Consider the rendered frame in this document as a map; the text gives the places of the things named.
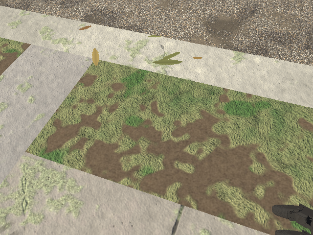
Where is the robot right hand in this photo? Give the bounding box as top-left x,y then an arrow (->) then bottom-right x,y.
272,204 -> 313,235

